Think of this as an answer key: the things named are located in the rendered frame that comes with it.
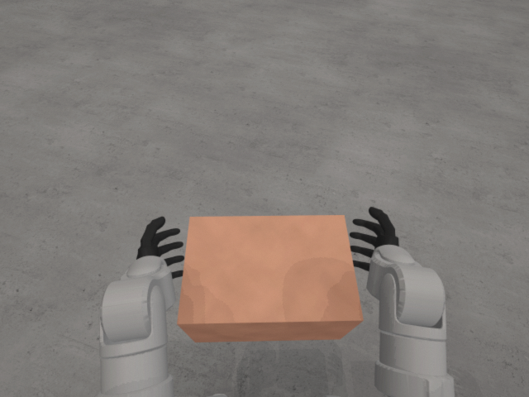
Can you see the robot right hand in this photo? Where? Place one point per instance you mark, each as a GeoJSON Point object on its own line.
{"type": "Point", "coordinates": [385, 235]}

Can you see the robot left hand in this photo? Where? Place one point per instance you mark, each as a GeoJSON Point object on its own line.
{"type": "Point", "coordinates": [151, 239]}

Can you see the right robot forearm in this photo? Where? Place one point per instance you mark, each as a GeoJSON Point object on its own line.
{"type": "Point", "coordinates": [412, 320]}

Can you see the left robot forearm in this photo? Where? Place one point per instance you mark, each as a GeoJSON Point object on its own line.
{"type": "Point", "coordinates": [133, 331]}

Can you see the carton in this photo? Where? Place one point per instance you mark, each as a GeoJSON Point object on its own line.
{"type": "Point", "coordinates": [268, 278]}

